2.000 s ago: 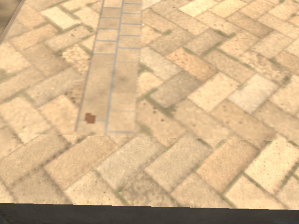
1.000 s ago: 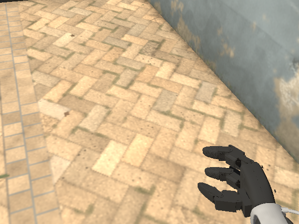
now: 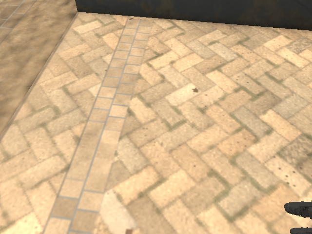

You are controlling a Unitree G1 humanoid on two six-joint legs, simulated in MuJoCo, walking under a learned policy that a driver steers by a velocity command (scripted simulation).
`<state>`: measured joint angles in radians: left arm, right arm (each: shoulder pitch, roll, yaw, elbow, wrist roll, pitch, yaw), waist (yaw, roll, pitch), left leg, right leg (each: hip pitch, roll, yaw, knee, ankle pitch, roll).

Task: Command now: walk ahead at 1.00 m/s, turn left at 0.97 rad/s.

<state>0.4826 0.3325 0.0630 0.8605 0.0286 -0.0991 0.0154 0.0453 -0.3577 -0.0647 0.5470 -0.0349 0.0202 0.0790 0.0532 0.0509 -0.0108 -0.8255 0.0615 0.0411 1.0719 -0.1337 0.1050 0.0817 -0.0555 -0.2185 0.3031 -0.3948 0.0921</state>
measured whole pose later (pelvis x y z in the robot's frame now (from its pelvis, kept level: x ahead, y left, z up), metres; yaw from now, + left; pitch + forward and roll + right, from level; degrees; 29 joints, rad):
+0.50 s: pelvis +0.48 +0.07 +0.00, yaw +15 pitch +1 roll +0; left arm 0.03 0.26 -0.02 0.63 0.01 -0.05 -0.04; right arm 0.47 -0.30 -0.04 0.83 -0.01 -0.11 0.01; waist -0.09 0.00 0.04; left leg 0.25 -0.16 -0.08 0.08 -0.34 0.16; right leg -0.74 -0.07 -0.09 0.60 0.15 -0.09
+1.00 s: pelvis +0.90 +0.14 -0.01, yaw -11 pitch +2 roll +1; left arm 0.34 0.32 0.08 0.73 -0.02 0.01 0.04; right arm -0.05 -0.24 0.00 0.54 -0.02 -0.10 -0.02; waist 0.08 -0.01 0.05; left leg -0.53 -0.09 -0.12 0.47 0.03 -0.02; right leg -0.28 0.21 0.25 1.00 -0.61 -0.01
